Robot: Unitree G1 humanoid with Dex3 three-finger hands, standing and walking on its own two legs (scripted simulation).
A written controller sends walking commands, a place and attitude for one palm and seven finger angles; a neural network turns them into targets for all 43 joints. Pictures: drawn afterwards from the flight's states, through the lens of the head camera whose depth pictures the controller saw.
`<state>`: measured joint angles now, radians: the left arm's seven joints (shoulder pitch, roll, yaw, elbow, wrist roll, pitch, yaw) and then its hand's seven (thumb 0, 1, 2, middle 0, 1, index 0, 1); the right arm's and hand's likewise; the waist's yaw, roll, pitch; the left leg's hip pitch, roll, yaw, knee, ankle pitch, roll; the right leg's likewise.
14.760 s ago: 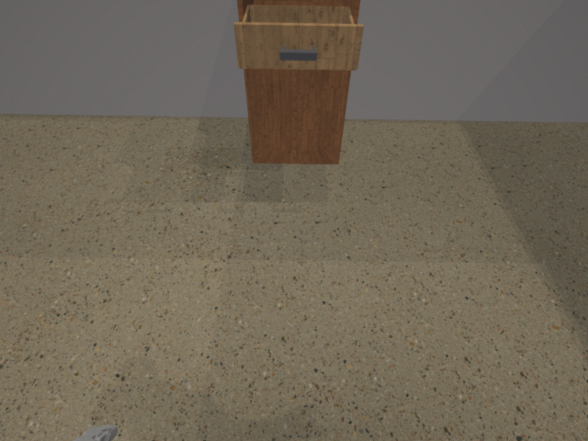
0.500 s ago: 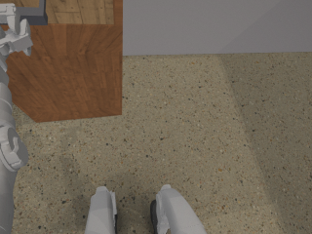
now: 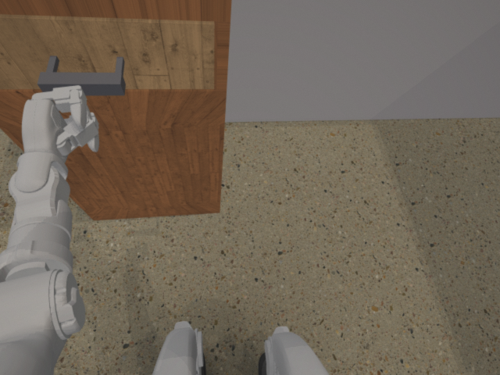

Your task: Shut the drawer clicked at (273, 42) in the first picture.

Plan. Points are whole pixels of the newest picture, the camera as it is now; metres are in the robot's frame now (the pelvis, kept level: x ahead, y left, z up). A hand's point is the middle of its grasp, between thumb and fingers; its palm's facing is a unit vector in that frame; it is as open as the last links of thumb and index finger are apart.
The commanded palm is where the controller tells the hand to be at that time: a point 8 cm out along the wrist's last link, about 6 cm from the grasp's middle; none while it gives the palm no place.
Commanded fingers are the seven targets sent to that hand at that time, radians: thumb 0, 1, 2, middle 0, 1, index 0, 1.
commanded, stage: draw the hand back to the body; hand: left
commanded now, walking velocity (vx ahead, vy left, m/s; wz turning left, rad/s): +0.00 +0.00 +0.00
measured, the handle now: (85, 73) +0.59 +0.25 +0.06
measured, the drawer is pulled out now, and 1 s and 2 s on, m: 0.00 0.00 0.00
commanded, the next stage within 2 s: step back with the hand held close in 1.38 s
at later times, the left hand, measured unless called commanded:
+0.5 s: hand (48, 173) +0.35 +0.22 +0.14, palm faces +0.07 -1.00 -0.03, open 3.3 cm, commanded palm +0.31 +0.27 +0.15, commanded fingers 0.00 0.90 0.90 -1.40 -1.60 -1.40 -1.60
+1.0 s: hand out of the picture +0.25 +0.21 +0.22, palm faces +0.38 -0.86 -0.33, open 3.3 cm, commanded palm +0.19 +0.26 +0.23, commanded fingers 0.00 0.90 0.90 -1.40 -1.60 -1.40 -1.60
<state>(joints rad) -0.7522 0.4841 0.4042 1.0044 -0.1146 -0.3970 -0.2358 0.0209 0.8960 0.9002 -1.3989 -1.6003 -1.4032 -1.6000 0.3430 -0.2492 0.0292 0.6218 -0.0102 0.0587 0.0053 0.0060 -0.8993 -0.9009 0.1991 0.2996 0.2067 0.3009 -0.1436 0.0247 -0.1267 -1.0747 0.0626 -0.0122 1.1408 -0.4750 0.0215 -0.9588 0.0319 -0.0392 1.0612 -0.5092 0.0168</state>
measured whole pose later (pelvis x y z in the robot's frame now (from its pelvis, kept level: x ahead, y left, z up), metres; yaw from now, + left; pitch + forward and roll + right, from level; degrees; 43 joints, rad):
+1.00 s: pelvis +0.03 -0.03 +0.09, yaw +3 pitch -3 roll +0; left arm 0.32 0.31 0.21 -0.22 -0.08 -0.06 0.09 0.02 0.89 0.90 -1.40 -1.60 -1.40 -1.60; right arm 0.17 -0.23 0.05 0.59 0.01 -0.04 -0.08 0.01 -0.90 -0.90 0.20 0.30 0.21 0.30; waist 0.05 0.07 0.00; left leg -0.15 0.03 0.01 0.44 -0.23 -0.01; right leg -0.07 0.01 -0.02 0.42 -0.30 -0.01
